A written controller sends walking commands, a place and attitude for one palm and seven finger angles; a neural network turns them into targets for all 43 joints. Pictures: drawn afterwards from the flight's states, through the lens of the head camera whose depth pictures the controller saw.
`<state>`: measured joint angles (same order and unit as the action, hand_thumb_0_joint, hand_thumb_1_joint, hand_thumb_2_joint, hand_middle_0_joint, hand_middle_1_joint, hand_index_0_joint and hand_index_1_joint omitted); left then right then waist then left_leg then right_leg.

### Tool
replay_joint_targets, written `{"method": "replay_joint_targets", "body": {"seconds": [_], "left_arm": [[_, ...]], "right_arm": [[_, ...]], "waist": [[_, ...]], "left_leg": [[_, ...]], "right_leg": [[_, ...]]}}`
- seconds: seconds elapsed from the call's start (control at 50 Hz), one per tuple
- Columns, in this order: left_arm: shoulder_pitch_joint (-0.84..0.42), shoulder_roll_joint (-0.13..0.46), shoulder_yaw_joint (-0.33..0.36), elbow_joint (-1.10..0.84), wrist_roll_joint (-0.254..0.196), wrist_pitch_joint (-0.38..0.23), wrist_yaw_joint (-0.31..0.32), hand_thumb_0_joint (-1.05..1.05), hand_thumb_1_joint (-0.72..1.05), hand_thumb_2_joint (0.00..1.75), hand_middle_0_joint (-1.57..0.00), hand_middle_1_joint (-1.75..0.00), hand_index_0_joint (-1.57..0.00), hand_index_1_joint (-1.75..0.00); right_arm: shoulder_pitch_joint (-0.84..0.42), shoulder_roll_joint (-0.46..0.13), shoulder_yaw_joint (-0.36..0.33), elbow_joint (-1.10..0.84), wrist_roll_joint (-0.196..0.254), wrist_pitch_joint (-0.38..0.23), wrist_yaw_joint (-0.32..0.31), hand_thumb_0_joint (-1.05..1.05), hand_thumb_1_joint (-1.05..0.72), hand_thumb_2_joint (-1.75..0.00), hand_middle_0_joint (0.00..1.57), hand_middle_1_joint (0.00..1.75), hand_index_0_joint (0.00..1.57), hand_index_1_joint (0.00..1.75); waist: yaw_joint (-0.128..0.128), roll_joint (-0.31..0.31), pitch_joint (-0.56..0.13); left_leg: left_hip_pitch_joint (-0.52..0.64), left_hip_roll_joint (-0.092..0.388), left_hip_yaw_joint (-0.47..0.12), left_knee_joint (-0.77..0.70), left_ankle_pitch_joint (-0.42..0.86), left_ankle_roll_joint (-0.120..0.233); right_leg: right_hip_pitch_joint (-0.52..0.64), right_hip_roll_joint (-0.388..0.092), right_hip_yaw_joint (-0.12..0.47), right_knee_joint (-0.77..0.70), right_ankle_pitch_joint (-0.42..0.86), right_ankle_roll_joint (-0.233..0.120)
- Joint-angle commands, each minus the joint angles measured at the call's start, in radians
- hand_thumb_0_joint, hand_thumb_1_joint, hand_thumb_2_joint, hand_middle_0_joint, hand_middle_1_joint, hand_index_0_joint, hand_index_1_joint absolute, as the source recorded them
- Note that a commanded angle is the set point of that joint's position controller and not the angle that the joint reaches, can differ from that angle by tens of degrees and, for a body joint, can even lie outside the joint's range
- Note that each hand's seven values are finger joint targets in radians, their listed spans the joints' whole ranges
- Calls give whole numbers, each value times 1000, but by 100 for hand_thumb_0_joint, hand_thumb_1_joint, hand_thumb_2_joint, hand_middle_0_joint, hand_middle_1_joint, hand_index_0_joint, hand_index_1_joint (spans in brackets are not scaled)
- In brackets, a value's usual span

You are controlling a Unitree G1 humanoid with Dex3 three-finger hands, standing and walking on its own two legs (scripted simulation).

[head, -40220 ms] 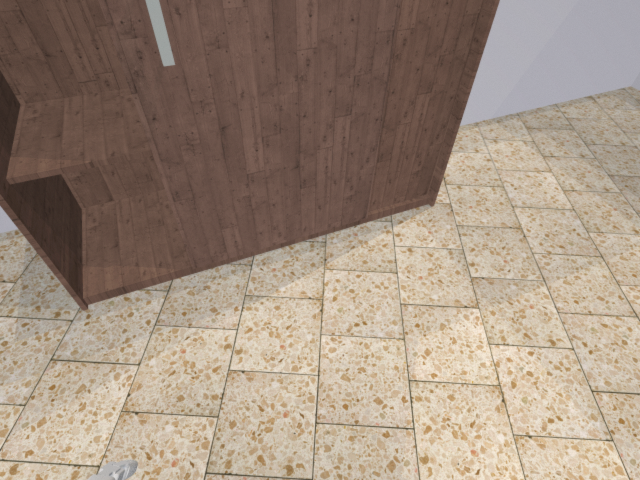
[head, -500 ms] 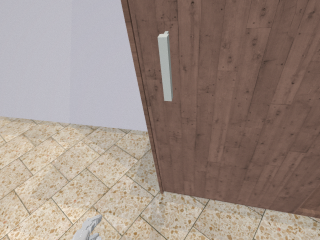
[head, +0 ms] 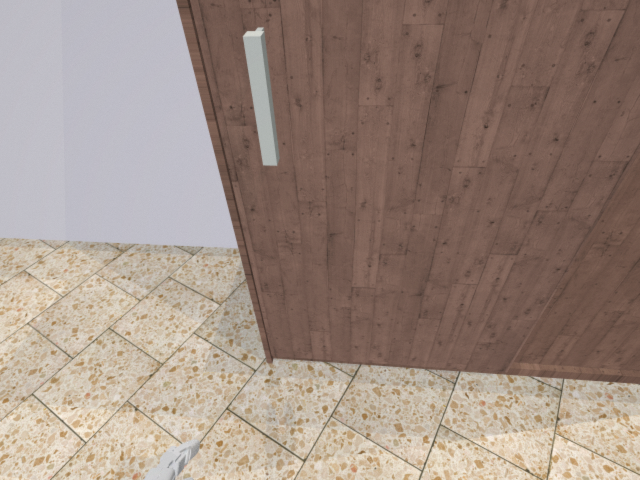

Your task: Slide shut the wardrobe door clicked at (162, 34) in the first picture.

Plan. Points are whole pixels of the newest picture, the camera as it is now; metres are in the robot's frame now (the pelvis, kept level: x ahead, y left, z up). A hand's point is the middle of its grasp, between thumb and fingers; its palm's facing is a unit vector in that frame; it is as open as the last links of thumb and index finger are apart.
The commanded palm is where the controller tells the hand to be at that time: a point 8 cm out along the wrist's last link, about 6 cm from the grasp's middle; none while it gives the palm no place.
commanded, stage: stop stepping back and stand still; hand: right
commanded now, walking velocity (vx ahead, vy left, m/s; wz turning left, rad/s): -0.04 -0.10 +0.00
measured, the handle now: (266, 99) +0.66 +0.11 +0.20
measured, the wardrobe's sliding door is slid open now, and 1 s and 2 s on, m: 0.00 0.00 0.00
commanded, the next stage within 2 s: let the arm hang, fingers relaxed in 0.92 s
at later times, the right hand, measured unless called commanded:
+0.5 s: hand out of the picture +0.21 -0.32 +0.19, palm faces +0.46 +0.73 -0.51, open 7.4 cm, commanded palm +0.16 -0.35 +0.20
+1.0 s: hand out of the picture +0.25 -0.35 +0.17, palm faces +0.42 +0.76 -0.50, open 7.4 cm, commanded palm none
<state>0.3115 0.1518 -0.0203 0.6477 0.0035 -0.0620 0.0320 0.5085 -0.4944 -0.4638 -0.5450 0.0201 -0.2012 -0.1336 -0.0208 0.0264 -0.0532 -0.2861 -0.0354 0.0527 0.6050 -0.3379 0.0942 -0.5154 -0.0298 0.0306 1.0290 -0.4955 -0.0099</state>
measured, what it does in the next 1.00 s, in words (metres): steps on the spot: right foot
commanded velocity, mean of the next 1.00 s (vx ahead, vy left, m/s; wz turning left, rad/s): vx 0.00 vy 0.00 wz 0.00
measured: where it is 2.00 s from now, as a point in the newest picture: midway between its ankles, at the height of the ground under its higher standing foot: outside the picture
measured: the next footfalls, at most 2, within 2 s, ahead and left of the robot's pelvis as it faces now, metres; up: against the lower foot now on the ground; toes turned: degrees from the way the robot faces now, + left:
right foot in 0.18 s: +0.09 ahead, -0.17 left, +0.00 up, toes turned -3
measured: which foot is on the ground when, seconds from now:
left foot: down 0.00-1.00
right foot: up 0.00-0.16, down 0.18-1.00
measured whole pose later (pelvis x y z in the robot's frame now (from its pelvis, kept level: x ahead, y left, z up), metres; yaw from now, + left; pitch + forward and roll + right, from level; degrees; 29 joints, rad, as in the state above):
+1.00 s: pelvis +0.06 -0.07 +0.02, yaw +0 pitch +0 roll +1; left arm 0.16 0.18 -0.02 0.60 -0.02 -0.07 0.05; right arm 0.56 -0.43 -0.44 -0.45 0.04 -0.21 -0.14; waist -0.01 0.00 0.03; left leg -0.21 0.02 0.01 0.46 -0.25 -0.03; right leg -0.24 0.01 -0.05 0.51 -0.27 -0.04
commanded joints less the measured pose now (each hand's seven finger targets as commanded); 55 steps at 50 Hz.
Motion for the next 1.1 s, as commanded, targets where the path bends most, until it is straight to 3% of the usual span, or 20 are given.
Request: {"method": "replay_joint_targets", "body": {"seconds": [0.0,0.04,0.12,0.14,0.16,0.18,0.2,0.22,0.26,0.32,0.36,0.38,0.44,0.5,0.56,0.64,0.78,0.98,1.0,1.08], "left_arm": [[-154,117,59,-133,2,-68,28,0,90,90,-20,-30,-20,-30],[-165,165,75,-134,-6,-65,47,0,90,90,-20,-30,-20,-30],[-156,158,61,-128,10,-105,74,0,90,90,-20,-30,-20,-30],[-149,178,72,-140,8,-121,75,0,90,90,-20,-30,-20,-30],[-158,203,79,-162,5,-129,76,0,90,90,-20,-30,-20,-30],[-161,182,72,-169,5,-130,62,0,90,90,-20,-30,-20,-30],[-165,181,81,-167,4,-137,53,0,90,90,-20,-30,-20,-30],[-162,166,70,-141,12,-145,40,0,90,90,-20,-30,-20,-30],[-171,162,67,-152,10,-141,22,0,90,90,-20,-30,-20,-30],[-158,165,67,-156,-5,-117,7,0,90,90,-20,-30,-20,-30],[-139,165,87,-166,-9,-89,2,0,90,90,-20,-30,-20,-30],[-149,167,88,-171,-14,-81,6,0,90,90,-20,-30,-20,-30],[-138,162,77,-147,-20,-80,17,0,90,90,-20,-30,-20,-30],[-161,156,58,-131,-9,-80,39,0,90,90,-20,-30,-20,-30],[-205,189,73,-168,-12,-94,55,0,90,90,-20,-30,-20,-30],[-199,167,53,-145,1,-120,48,0,90,90,-20,-30,-20,-30],[-175,158,63,-168,-15,-84,21,0,90,90,-20,-30,-20,-30],[-200,166,60,-190,-20,-53,44,0,90,90,-20,-30,-20,-30],[-251,341,100,9,-26,-118,-37,0,90,90,-20,-30,-20,-30],[-157,245,77,14,3,-14,-37,0,90,90,-20,-30,-20,-30]], "right_arm": [[-168,-136,-127,-23,20,-23,-31,0,-90,-90,20,30,20,30],[-179,-53,-35,-11,18,-14,-21,0,-90,-90,20,30,20,30],[-256,-46,24,-98,1,-31,-42,0,-90,-90,20,30,20,30],[-266,-47,21,-150,4,-45,-46,0,-90,-90,20,30,20,30],[-237,-69,-4,-200,5,-59,-52,0,-90,-90,20,30,20,30],[-248,-90,-20,-260,-8,-77,-54,0,-90,-90,20,30,20,30],[-246,-147,-77,-286,-11,-90,-53,0,-90,-90,20,30,20,30],[-188,-141,-89,-264,-3,-88,-43,0,-90,-90,20,30,20,30],[-111,-180,-147,-304,-11,-89,-47,0,-90,-90,20,30,20,30],[49,-134,-152,-187,-5,-83,-46,0,-90,-90,20,30,20,30],[125,-117,-148,-68,11,-67,-36,0,-90,-90,20,30,20,30],[52,-127,-155,-70,25,-69,-37,0,-90,-90,20,30,20,30],[31,-74,-112,-16,25,-56,-35,0,-90,-90,20,30,20,30],[-12,-56,-71,-8,16,-56,-42,0,-90,-90,20,30,20,30],[-117,-73,-35,-151,3,-73,-48,0,-90,-90,20,30,20,30],[-148,-97,-51,-231,-19,-86,-49,0,-90,-90,20,30,20,30],[80,-80,-107,-121,11,-82,-41,0,-90,-90,20,30,20,30],[5,-70,-67,-107,21,-58,-29,0,-90,-90,20,30,20,30],[-40,88,356,643,-47,77,117,0,-90,-90,20,30,20,30],[-108,125,353,767,-59,183,137,0,-90,-90,20,30,20,30]], "waist": [[45,175,-34],[47,97,114],[45,-4,15],[46,-93,-9],[37,-280,-11],[28,-315,7],[24,-220,30],[38,-279,55],[14,-342,59],[0,-180,-17],[26,188,-26],[31,177,1],[38,133,10],[46,66,-23],[13,-184,-32],[6,-216,28],[17,-142,-84],[19,-66,-60],[65,-50,25],[35,25,-53]], "left_leg": [[5,355,-498,-341,-229,154],[-208,311,-396,-385,-394,124],[-104,182,-141,-147,-214,37],[-118,142,-110,-2,-122,-4],[-231,58,-39,176,-103,-64],[-274,18,-8,281,-196,-93],[-256,15,-31,317,-170,-101],[-223,49,-53,336,-159,-96],[-78,67,-53,185,-104,-94],[242,61,-58,-175,69,-80],[221,323,-496,-366,90,34],[188,383,-529,-386,147,79],[104,329,-362,-290,209,99],[39,203,-154,-173,153,-3],[-27,79,-62,-17,74,-104],[80,57,-31,-73,101,-97],[202,98,-78,-132,422,-60],[159,109,-96,-166,365,-77],[8,185,-57,-18,516,-71],[4,158,-78,-69,168,-80]], "right_leg": [[-141,-23,24,268,27,3],[26,-67,23,33,81,-17],[358,43,-133,-537,149,-31],[424,-13,-33,-625,160,-53],[488,-180,225,-691,223,-116],[446,-286,388,-755,271,-180],[391,-292,372,-780,349,-195],[303,-274,398,-813,272,-176],[217,-229,241,-741,360,-158],[79,-98,15,-499,269,-62],[-35,49,-51,-163,58,-8],[-54,32,-21,-62,16,3],[50,-27,13,-210,54,-11],[313,17,-56,-576,288,-20],[375,-190,214,-682,432,-110],[271,-156,180,-720,435,-83],[320,-71,35,-579,671,-9],[314,-73,31,-618,518,-27],[249,-69,28,-443,665,-26],[186,-83,83,-495,395,-55]]}}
